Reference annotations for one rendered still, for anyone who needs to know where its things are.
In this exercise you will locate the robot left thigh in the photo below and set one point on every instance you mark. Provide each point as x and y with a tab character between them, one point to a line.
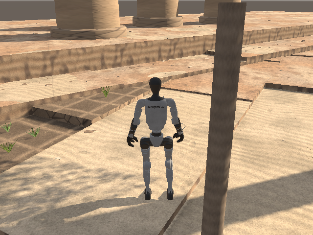
145	149

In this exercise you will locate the right robot foot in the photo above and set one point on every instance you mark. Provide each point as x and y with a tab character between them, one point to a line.
170	195

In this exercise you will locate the right robot upper arm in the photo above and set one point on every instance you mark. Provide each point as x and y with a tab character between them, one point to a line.
173	110

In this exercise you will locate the left robot upper arm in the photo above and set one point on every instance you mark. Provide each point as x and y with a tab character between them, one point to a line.
138	110

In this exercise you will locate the robot right forearm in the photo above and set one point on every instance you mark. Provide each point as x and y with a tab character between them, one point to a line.
179	128

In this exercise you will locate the robot right hand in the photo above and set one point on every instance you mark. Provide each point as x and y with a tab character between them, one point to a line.
177	135

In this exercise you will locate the robot left hand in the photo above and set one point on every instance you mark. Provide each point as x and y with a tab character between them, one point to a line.
129	140

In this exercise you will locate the robot left forearm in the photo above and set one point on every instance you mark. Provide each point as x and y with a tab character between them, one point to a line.
132	129

